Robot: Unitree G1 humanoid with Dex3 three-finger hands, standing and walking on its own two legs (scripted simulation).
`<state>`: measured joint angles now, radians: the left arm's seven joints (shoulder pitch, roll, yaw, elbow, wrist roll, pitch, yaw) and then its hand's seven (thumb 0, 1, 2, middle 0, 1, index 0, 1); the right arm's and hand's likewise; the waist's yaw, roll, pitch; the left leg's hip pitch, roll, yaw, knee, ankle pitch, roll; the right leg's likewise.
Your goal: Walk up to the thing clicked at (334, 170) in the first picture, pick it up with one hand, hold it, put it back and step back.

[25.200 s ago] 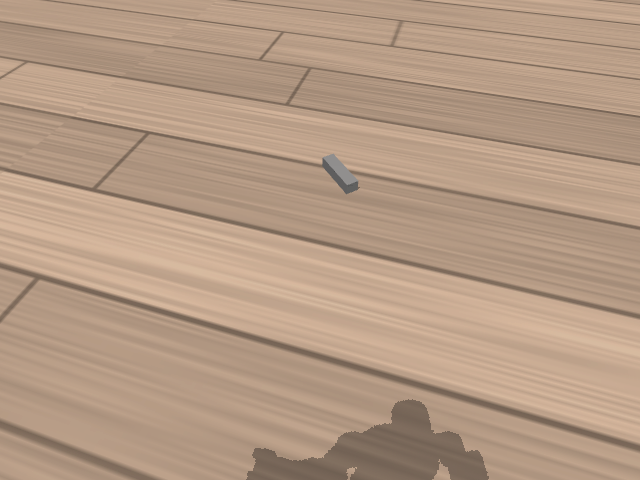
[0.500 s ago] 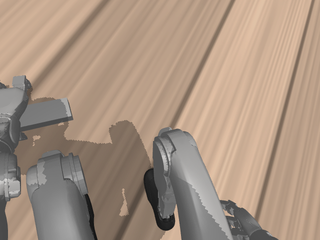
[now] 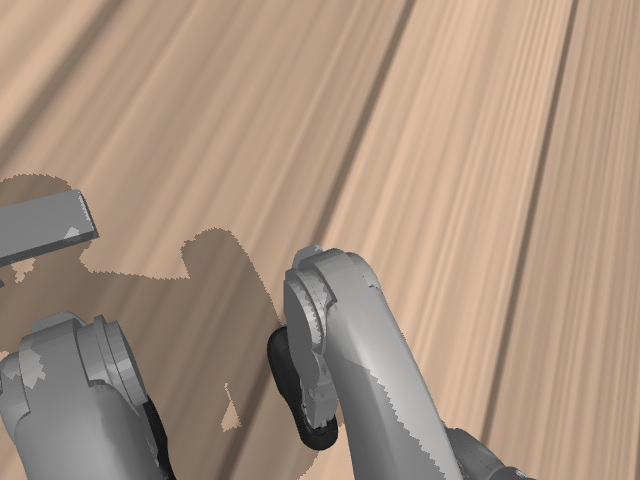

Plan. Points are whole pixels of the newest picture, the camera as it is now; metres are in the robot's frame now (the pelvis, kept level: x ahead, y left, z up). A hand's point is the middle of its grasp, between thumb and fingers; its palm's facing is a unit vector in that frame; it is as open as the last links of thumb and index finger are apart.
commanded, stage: rest palm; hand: left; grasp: from above
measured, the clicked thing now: out of the picture +0.43 +0.29 -0.27
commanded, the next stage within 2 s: close in 0.04 s
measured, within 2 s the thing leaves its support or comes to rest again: neither
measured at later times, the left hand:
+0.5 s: hand out of the picture +0.42 +0.30 -0.24, palm faces -0.42 -0.14 -0.90, open 12.7 cm
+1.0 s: hand out of the picture +0.42 +0.30 -0.24, palm faces -0.42 -0.12 -0.90, open 11.5 cm
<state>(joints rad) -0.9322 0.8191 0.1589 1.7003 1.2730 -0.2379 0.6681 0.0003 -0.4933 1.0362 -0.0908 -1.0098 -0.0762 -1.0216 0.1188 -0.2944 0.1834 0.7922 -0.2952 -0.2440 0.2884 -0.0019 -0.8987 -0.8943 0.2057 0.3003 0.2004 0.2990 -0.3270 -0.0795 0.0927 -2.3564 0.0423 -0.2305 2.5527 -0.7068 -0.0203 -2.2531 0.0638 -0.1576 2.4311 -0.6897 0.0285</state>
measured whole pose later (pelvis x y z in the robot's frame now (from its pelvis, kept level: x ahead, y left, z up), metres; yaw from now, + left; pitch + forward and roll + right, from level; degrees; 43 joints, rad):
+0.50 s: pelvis +0.00 +0.00 +0.00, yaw -1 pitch +26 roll -12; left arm -0.96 0.86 0.10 1.76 1.27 -0.21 0.71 0.00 -0.33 0.99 -0.20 -0.99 -0.20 -1.00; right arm 0.07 -0.33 0.22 0.78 -0.30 -0.31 0.33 0.00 -0.90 -0.89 0.20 0.30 0.20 0.30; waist -0.34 -0.12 0.12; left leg -2.34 0.04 -0.26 2.57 -0.71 -0.01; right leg -2.22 0.07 -0.18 2.42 -0.68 0.04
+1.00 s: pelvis -0.01 +0.01 +0.00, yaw -2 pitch +25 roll -13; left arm -0.97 0.88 0.04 1.75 1.23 -0.21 0.72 0.00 -0.16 0.87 -0.31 -0.97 -0.33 -0.94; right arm 0.06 -0.33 0.25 0.76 -0.29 -0.34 0.34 0.00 -0.90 -0.90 0.20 0.30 0.20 0.30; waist -0.34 -0.14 0.14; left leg -2.33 0.04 -0.28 2.57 -0.71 -0.01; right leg -2.20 0.08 -0.19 2.40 -0.68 0.05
